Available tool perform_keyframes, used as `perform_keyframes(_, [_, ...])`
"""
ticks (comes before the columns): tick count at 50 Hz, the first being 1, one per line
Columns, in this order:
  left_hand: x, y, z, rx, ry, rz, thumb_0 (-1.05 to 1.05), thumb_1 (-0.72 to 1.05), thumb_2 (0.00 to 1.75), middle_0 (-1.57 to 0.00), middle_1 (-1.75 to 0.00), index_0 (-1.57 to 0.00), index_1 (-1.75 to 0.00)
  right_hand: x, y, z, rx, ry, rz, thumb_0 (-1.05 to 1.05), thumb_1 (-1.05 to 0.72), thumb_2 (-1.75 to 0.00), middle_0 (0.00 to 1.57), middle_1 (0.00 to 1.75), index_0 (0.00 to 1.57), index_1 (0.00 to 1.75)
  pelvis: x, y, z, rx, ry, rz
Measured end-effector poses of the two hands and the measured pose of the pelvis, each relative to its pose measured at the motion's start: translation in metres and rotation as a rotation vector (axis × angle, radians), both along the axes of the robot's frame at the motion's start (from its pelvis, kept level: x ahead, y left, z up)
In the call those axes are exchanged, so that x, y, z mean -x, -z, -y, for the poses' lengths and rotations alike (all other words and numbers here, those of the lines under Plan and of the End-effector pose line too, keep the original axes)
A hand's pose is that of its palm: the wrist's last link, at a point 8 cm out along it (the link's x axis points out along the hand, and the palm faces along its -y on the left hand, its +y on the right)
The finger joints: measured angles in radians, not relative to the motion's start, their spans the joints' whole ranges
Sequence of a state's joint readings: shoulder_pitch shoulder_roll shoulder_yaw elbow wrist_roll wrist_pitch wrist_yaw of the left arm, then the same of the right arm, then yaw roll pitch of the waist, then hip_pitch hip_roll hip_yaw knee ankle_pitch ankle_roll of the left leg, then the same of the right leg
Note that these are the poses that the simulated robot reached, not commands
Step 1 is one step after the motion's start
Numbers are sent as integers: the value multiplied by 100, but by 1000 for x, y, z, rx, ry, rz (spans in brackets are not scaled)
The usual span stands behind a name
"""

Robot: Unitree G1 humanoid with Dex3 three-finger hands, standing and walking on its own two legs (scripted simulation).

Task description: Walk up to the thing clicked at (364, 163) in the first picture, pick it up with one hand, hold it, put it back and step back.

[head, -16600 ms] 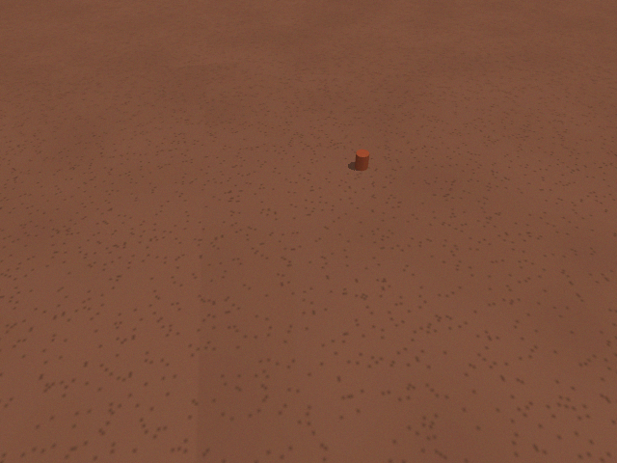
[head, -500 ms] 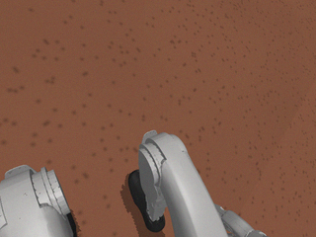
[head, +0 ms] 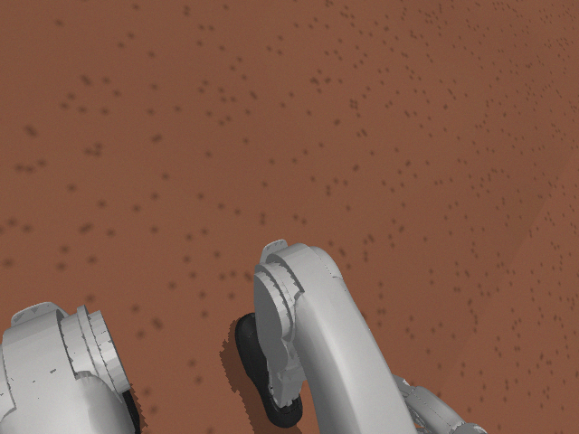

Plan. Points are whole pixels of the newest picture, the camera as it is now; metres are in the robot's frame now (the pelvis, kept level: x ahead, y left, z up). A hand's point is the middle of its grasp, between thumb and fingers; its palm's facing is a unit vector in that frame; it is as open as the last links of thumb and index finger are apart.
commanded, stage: settle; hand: left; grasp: from above
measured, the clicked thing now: out of the picture +0.42 +0.36 -0.26
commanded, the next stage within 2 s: lift in 0.80 s
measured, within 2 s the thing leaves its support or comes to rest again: leaves its support in 0.14 s
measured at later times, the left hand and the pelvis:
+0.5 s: hand out of the picture +0.41 +0.36 -0.16, palm faces -0.42 -0.12 -0.90, open 10.5 cm; pelvis +0.00 +0.00 +0.02, yaw +3 degrees
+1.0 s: hand out of the picture +0.41 +0.36 -0.10, palm faces -0.43 -0.11 -0.90, open 10.3 cm; pelvis -0.01 +0.00 +0.05, yaw +6 degrees
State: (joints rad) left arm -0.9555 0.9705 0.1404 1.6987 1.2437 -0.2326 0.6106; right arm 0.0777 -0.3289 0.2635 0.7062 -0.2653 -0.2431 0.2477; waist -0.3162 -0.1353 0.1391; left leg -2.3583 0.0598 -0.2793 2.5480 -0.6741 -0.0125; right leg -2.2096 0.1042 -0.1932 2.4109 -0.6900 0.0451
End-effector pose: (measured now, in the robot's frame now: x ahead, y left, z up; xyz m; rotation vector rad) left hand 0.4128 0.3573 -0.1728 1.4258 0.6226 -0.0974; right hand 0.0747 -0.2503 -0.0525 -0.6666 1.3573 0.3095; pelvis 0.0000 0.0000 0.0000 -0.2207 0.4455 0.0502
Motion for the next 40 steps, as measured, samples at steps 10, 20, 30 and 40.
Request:
perform_keyframes(10, [-6, -11, 3, -3, 16, 46, 3, -11, 92, -65, -90, -42, -97, -5, 3, 1, -13, 38, -1, 0, -91, -90, 20, 30, 20, 30, -4, -3, 1, -3, -6, -32])
perform_keyframes(20, [-6, -54, -2, -46, 0, 48, 3, -11, 91, -64, -91, -43, -98, -27, 11, 3, -56, 104, 61, 0, -91, -90, 20, 30, 20, 30, -5, -12, 2, -24, -25, -82])
perform_keyframes(30, [-3, -90, -4, -39, 11, -11, 2, -11, 92, -64, -93, -44, -102, -36, 13, 4, -72, 154, 81, 0, -92, -90, 20, 29, 20, 30, -1, -25, 5, -48, -46, -101])
perform_keyframes(40, [-1, -111, -4, -33, 44, 4, 2, -12, 92, -64, -94, -45, -107, -25, 3, 11, -14, 205, 56, 0, -92, -90, 20, 30, 20, 30, 2, -36, 5, -53, -61, -111])
